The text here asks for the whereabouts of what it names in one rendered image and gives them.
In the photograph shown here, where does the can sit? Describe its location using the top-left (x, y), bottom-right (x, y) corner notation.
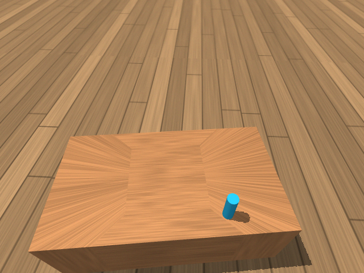
top-left (222, 193), bottom-right (239, 220)

